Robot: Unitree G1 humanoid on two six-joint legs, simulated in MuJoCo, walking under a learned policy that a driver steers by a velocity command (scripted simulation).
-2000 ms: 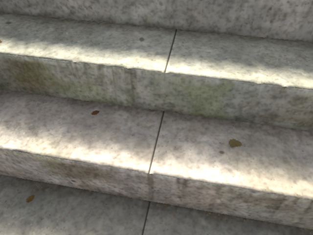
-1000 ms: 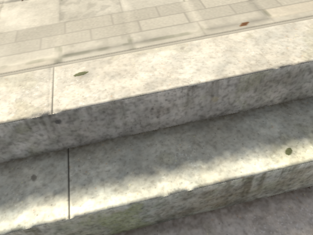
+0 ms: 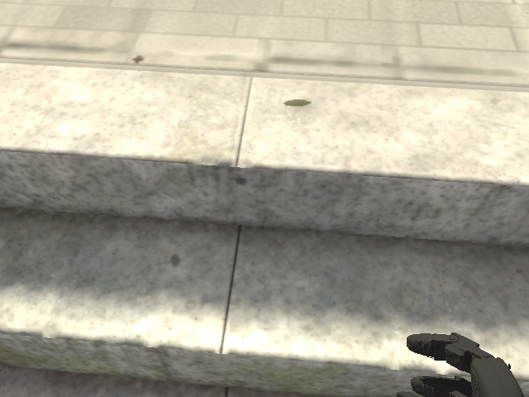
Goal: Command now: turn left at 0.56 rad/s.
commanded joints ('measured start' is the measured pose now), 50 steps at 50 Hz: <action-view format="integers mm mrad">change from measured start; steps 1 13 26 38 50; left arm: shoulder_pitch -45 -219 137 225 329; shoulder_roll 186 -136 163 -121 13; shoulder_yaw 54 -84 -14 -79 -15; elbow -50 -129 -89 202 218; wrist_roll -19 -47 18 32 2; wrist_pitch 13 -96 -40 -70 -43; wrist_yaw -28 -65 -110 -88 -5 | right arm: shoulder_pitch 19 442 324 86 -97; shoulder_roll -95 -69 -269 99 51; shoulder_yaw -64 -83 -107 54 11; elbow -62 289 279 92 -64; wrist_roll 13 -43 -25 -53 -21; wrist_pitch -21 -69 -80 -164 -168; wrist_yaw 9 -13 -41 55 -5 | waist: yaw -65 -123 123 -99 -114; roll -165 176 -101 -37 -294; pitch -181 45 -373 10 -238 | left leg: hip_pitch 304 783 490 -466 241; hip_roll -66 276 48 -97 -171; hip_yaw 72 -352 89 32 225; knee -586 -1097 -419 920 97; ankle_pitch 66 148 1549 391 -166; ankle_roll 79 334 259 145 119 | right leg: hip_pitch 127 -1220 -48 -327 -149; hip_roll -139 235 206 167 74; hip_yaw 74 385 680 609 594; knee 54 1968 342 -35 -263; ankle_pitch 532 -162 -447 1 1068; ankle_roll -179 -97 -366 -293 -309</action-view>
